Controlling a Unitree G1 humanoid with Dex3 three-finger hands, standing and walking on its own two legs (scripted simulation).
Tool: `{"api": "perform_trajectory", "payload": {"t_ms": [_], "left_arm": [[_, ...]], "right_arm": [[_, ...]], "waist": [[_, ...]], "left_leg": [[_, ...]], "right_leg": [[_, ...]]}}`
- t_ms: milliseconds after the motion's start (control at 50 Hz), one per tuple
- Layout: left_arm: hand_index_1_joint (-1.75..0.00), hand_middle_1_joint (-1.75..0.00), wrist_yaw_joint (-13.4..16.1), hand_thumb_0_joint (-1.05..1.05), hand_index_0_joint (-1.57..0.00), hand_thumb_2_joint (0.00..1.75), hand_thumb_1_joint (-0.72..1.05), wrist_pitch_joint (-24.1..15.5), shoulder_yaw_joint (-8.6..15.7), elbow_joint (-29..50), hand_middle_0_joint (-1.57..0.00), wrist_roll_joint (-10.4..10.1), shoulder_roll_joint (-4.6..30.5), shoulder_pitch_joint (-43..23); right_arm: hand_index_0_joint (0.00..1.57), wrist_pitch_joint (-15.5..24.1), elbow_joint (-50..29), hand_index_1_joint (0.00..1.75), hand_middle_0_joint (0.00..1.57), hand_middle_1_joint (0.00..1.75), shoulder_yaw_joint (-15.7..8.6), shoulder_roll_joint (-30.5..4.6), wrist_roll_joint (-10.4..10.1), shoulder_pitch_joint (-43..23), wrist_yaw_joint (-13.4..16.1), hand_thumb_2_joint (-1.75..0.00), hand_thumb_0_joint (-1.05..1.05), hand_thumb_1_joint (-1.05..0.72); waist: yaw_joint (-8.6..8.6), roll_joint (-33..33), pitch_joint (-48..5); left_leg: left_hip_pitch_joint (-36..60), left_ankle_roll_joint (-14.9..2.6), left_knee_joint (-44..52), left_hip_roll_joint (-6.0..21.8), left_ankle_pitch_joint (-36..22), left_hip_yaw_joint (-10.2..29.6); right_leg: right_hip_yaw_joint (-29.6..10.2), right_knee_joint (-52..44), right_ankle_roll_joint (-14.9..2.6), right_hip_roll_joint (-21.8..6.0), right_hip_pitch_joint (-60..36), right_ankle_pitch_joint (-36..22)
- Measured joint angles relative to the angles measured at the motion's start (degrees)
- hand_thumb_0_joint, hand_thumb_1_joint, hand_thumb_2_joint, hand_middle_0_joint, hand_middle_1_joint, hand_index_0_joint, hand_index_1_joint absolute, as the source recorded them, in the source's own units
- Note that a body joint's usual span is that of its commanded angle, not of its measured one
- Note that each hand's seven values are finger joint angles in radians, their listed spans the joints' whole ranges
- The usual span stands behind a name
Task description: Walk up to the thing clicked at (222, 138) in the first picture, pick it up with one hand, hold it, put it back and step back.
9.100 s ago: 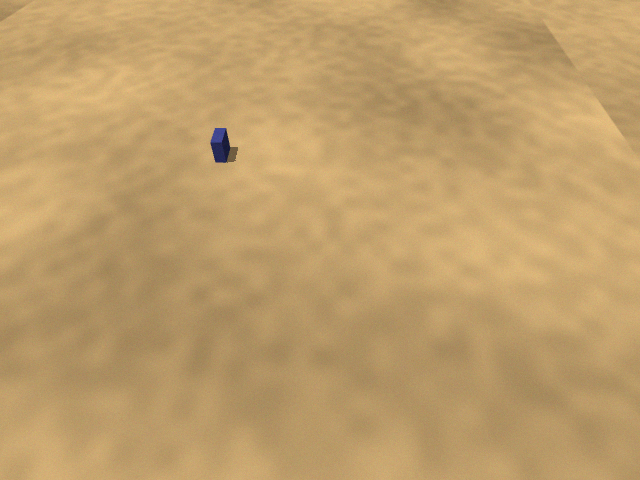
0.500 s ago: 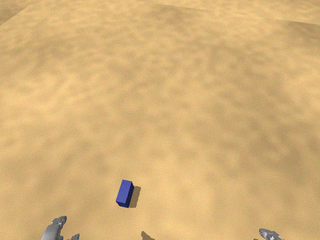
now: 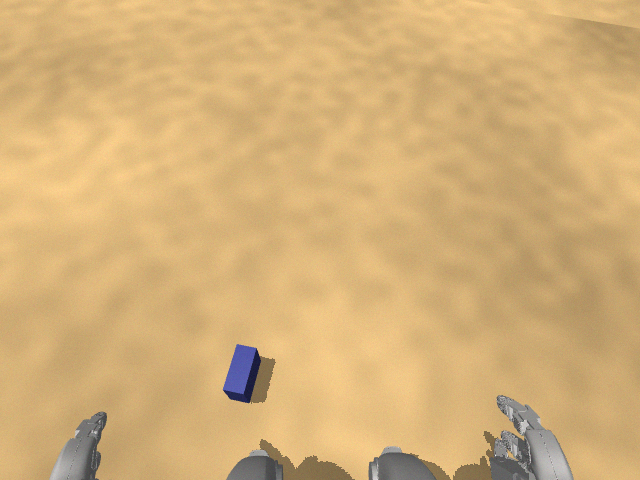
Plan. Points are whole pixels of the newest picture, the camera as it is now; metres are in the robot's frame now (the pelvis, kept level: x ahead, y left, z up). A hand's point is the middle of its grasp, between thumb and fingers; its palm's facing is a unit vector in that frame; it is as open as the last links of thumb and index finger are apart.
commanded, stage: go down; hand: left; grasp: from the side
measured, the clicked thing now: (243, 374) +0.40 +0.21 -0.66
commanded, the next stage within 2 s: none
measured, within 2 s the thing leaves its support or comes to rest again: neither
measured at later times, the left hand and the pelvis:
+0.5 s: hand out of the picture +0.14 +0.28 -0.15, palm faces +0.12 -0.94 -0.32, open 17.0 cm; pelvis -0.01 +0.00 -0.04, yaw +0 degrees
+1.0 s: hand (115, 421) +0.23 +0.34 -0.25, palm faces +0.19 -0.95 -0.23, open 17.2 cm; pelvis -0.06 +0.00 -0.18, yaw -1 degrees
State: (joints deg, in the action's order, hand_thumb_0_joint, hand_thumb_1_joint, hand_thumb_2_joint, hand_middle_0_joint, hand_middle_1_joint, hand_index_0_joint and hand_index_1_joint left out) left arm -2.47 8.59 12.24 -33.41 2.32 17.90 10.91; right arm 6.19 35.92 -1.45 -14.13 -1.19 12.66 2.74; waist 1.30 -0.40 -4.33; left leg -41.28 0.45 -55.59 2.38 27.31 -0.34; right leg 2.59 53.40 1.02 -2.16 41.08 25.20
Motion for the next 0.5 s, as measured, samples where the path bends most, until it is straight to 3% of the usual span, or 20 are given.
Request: {"api": "perform_trajectory", "payload": {"t_ms": [240,500], "left_arm": [[-0.09,-0.10,0.3,-0.01,-0.08,0.10,-0.48,5.0,0.8,10.8,-0.06,-1.5,1.0,5.6],[-0.08,-0.09,-1.6,-0.01,-0.08,0.11,-0.46,2.7,3.3,15.4,-0.06,-3.4,1.4,7.9]], "right_arm": [[0.21,2.5,-3.8,0.30,0.21,0.30,1.4,1.0,0.6,-1.0,1.4,-0.89,0.01,-0.84],[0.21,3.3,-5.0,0.30,0.21,0.30,1.3,1.1,1.0,-0.9,1.1,-0.89,0.01,-0.86]], "waist": [[0.49,0.3,-1.9],[0.58,0.4,-2.8]], "left_leg": [[-6.0,-0.12,-6.9,0.2,3.3,1.4],[-14.4,-0.15,-14.5,0.2,5.2,2.1]], "right_leg": [[1.1,5.6,0.16,0.1,5.0,2.9],[1.4,13.0,0.06,0.0,13.1,4.8]]}}
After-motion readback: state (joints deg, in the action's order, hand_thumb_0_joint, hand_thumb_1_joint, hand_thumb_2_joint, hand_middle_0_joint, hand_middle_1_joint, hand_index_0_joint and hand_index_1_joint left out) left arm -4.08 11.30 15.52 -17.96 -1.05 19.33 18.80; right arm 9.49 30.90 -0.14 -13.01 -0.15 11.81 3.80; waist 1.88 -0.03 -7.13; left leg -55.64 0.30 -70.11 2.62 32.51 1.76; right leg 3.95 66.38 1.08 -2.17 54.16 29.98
